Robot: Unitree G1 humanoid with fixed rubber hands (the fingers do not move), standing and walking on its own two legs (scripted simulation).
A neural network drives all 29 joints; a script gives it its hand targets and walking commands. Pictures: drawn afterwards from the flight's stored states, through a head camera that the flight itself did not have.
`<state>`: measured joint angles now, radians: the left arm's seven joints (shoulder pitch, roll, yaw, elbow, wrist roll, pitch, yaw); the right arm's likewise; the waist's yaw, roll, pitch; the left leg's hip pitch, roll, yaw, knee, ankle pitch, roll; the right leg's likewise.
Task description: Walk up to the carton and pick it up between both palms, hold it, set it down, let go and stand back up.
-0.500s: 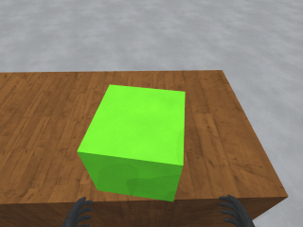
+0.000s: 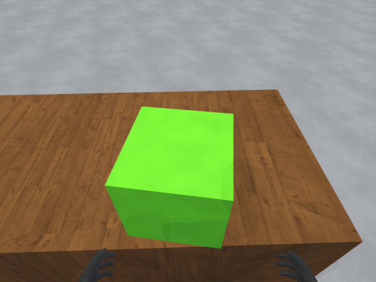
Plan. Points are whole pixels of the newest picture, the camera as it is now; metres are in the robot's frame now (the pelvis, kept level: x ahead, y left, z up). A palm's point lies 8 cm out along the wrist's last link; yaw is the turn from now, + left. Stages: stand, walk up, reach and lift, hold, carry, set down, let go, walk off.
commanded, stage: stand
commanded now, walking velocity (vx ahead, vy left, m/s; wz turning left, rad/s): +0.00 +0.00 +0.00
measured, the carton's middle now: (180, 175) +0.39 +0.03 -0.01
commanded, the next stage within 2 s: none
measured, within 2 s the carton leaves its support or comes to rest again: neither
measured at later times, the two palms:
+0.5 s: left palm out of the picture +0.03 +0.27 -0.11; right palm out of the picture +0.04 -0.24 -0.12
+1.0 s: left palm out of the picture -0.05 +0.28 -0.12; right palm out of the picture -0.01 -0.24 -0.13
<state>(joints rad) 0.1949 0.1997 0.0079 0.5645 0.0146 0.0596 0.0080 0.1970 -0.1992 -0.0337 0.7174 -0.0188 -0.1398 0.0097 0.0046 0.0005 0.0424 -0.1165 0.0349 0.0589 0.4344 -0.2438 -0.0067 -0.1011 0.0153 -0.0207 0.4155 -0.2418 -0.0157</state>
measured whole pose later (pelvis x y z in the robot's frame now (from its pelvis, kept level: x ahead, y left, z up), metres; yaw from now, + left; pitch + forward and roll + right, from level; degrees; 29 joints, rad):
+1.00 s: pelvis -0.05 +0.02 -0.01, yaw +1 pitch -2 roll +0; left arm 0.43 0.26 -0.01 0.81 0.01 -0.02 0.01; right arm 0.36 -0.26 -0.01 0.85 -0.01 -0.01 0.00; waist 0.00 0.01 0.01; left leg -0.27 -0.01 0.05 0.49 -0.19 0.03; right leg -0.25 -0.03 -0.03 0.50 -0.21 0.01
